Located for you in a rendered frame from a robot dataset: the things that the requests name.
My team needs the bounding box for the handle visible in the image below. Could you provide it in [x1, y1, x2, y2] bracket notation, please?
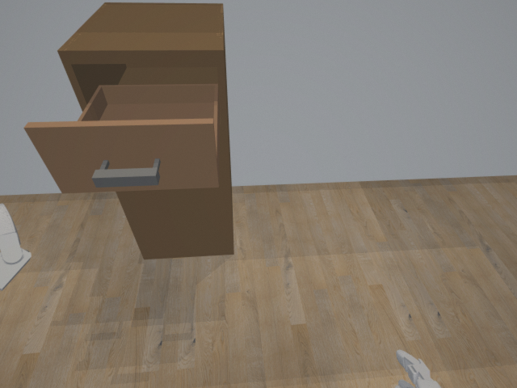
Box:
[92, 158, 161, 188]

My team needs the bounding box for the robot right hand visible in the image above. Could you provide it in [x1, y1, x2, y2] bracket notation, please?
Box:
[395, 350, 441, 388]

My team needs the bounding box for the robot left hand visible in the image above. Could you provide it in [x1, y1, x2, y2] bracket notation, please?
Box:
[0, 204, 32, 291]

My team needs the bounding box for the drawer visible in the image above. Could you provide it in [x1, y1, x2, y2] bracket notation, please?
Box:
[24, 84, 220, 194]

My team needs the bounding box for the cabinet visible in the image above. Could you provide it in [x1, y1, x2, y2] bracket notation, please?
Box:
[57, 2, 234, 259]

